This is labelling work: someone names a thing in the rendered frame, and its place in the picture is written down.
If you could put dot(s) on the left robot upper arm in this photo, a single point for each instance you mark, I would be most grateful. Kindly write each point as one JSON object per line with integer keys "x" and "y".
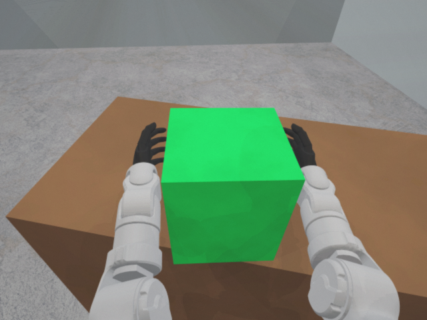
{"x": 144, "y": 298}

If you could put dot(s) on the left robot forearm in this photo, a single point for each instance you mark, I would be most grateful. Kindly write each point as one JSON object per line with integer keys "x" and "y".
{"x": 136, "y": 252}

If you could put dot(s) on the right robot upper arm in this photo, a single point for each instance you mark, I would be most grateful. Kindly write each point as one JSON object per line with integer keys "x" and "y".
{"x": 343, "y": 290}

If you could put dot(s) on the robot right hand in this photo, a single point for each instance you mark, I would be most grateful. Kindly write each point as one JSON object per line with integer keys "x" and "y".
{"x": 301, "y": 145}

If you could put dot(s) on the robot left hand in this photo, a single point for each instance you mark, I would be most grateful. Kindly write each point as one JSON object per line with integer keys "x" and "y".
{"x": 143, "y": 151}

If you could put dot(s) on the carton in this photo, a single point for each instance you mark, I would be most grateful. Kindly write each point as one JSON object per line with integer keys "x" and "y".
{"x": 230, "y": 182}

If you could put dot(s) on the pedestal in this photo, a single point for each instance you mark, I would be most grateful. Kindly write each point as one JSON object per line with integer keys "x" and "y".
{"x": 380, "y": 176}

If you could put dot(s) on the right robot forearm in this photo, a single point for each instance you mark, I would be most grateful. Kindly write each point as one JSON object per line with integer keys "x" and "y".
{"x": 325, "y": 224}

